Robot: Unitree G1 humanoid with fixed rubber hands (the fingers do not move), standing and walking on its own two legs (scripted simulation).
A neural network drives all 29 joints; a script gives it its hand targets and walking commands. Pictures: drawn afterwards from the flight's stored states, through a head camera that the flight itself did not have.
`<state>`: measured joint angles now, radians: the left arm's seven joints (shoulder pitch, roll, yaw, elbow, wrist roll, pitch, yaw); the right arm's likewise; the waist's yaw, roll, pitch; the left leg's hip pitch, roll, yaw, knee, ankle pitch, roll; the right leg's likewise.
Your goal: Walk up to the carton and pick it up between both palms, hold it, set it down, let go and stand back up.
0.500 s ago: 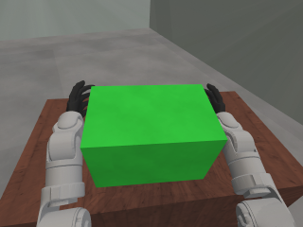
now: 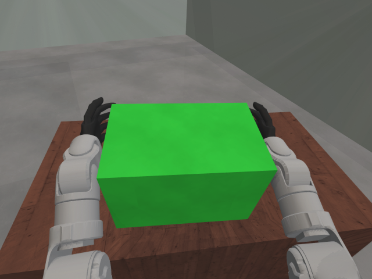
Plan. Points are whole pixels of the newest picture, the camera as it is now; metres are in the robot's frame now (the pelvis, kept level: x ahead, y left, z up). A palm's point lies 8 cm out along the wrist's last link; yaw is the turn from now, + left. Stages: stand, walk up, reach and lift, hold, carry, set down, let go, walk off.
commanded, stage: hold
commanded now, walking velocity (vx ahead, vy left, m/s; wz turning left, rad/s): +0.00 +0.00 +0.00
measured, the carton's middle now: (182, 164) +0.31 +0.01 +0.15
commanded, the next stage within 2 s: none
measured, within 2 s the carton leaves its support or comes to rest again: neither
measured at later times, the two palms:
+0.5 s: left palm (96, 136) +0.36 +0.18 +0.18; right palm (265, 140) +0.36 -0.18 +0.17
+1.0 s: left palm (93, 137) +0.35 +0.19 +0.18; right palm (264, 140) +0.35 -0.17 +0.17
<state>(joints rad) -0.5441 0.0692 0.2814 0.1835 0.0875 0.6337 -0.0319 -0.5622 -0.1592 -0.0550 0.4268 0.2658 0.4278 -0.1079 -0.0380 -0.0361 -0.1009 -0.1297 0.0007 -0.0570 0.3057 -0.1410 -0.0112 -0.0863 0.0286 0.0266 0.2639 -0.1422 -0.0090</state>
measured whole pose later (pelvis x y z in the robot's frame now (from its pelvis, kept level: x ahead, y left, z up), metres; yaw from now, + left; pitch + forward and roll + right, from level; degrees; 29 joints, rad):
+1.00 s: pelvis +0.00 +0.00 +0.00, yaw +0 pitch -2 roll -1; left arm -0.53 0.07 0.28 0.16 0.09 0.64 -0.04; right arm -0.55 -0.16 -0.05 0.41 0.26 0.42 -0.11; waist -0.04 -0.04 -0.10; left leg -0.13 0.00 -0.05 0.31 -0.14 -0.01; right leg -0.08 0.03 0.02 0.26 -0.14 -0.01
